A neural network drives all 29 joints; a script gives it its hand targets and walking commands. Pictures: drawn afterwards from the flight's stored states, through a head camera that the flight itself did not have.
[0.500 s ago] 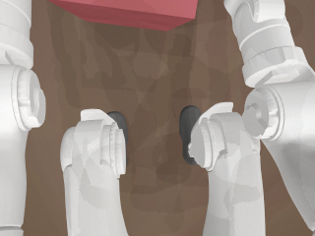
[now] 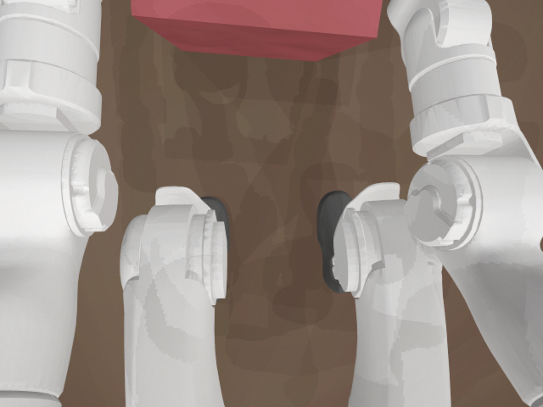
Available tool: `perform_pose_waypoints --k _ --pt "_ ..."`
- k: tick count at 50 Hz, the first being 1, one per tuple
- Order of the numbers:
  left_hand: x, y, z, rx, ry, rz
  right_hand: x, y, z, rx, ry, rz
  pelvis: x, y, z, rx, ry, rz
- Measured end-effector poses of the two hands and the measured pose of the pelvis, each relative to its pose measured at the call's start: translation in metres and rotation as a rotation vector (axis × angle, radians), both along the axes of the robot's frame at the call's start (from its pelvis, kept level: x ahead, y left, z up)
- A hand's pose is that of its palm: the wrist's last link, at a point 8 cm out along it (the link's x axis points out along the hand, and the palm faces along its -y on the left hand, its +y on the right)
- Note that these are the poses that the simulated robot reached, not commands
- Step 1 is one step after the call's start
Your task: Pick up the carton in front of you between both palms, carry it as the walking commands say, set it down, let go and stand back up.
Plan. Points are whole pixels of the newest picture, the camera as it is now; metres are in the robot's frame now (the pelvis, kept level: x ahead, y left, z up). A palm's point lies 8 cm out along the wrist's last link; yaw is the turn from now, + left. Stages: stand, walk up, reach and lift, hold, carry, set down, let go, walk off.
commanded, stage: reach and lift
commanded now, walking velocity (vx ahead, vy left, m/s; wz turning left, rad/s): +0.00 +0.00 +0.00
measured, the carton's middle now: out of the picture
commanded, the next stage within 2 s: none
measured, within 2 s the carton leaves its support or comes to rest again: leaves its support in 0.06 s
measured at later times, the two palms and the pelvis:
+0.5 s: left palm out of the picture +0.50 +0.20 +0.03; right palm out of the picture +0.51 -0.10 +0.03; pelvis -0.02 -0.02 +0.10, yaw +4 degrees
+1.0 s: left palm out of the picture +0.46 +0.19 +0.17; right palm out of the picture +0.47 -0.11 +0.17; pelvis +0.02 -0.02 +0.21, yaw +5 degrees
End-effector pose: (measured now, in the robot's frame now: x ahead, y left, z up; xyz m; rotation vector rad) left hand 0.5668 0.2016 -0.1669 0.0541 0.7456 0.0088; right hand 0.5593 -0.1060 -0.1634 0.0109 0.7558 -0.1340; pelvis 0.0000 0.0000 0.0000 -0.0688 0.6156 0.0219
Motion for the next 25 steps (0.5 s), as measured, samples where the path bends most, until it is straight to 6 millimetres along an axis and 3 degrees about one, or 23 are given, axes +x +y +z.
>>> perform_pose_waypoints --k 3,6,16,20,25 --pt "-0.006 -0.002 0.004 0.016 -0.002 0.015 -0.002 0.002 0.008 -0.007 -0.005 -0.020 0.002 -0.001 0.002 0.001 0.013 0.004" --pt "-0.012 -0.002 0.021 0.038 -0.017 0.064 -0.007 0.006 0.026 -0.008 -0.029 -0.037 0.002 -0.003 0.007 0.003 0.026 0.012" --pt "-0.040 0.004 0.138 0.005 -0.055 0.130 -0.031 0.012 0.133 0.017 -0.071 -0.016 -0.007 -0.016 0.052 0.004 0.094 0.049" --pt "-0.053 0.001 0.169 0.014 -0.034 0.127 -0.044 0.009 0.164 0.008 -0.051 -0.008 -0.012 -0.018 0.075 0.005 0.114 0.056" --pt "-0.063 -0.005 0.194 0.016 -0.036 0.125 -0.054 0.003 0.189 0.005 -0.054 -0.012 -0.018 -0.020 0.097 0.009 0.129 0.055"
